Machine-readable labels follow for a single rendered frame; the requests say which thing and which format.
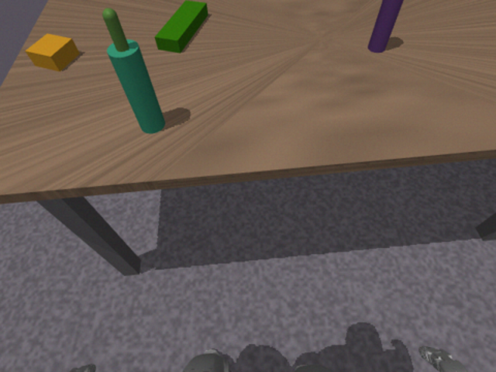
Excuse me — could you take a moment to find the right robot hand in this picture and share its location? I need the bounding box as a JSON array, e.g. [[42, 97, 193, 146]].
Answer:
[[418, 346, 468, 372]]

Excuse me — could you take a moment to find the table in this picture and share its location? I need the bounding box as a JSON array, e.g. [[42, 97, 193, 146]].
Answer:
[[0, 0, 496, 276]]

